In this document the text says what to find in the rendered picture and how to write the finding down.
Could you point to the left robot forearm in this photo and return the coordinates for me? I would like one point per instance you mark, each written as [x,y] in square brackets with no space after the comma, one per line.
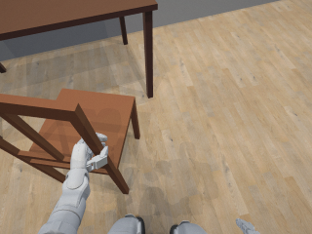
[67,214]

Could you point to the robot thigh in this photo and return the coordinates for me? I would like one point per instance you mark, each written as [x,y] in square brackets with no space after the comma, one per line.
[126,225]
[189,228]

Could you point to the chair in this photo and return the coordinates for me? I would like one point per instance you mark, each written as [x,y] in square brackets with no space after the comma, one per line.
[75,114]

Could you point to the robot right hand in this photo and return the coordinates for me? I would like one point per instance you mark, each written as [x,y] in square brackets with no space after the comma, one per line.
[246,227]

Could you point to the right robot thigh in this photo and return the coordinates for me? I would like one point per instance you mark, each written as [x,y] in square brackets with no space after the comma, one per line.
[189,228]

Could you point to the table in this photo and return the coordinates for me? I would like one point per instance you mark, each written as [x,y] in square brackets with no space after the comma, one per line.
[27,17]

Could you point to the left robot thigh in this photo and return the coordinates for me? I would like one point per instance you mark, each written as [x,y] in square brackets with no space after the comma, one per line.
[126,225]

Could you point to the robot left hand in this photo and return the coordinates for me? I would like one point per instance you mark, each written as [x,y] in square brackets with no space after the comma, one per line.
[81,154]

